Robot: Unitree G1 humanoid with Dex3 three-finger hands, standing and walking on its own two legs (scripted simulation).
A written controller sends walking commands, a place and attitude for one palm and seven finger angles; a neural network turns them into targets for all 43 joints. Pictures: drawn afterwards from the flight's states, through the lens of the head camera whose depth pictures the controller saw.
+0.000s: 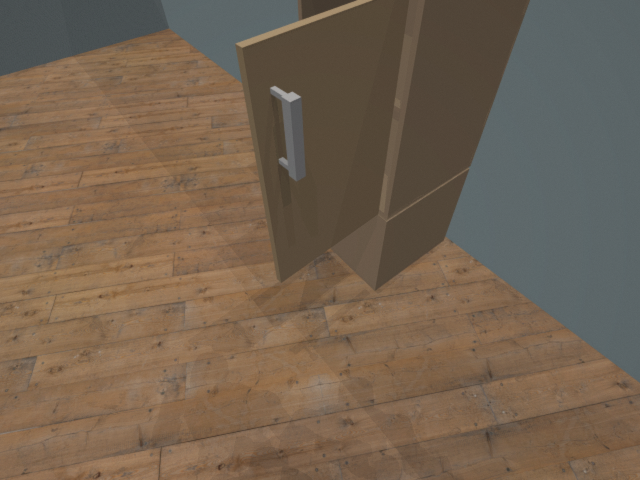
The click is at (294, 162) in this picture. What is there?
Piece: cupboard door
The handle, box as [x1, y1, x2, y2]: [270, 86, 305, 181]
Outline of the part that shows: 273,86 270,88 270,92 282,101 287,159 286,160 282,157 279,159 279,163 289,171 289,175 296,181 305,175 301,100 300,96 295,93 290,92 287,94 277,87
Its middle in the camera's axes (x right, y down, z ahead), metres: -0.06 -0.18 +0.66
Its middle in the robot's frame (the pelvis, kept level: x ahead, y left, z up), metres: +0.63 +0.09 +0.08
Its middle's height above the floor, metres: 0.87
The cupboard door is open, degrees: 93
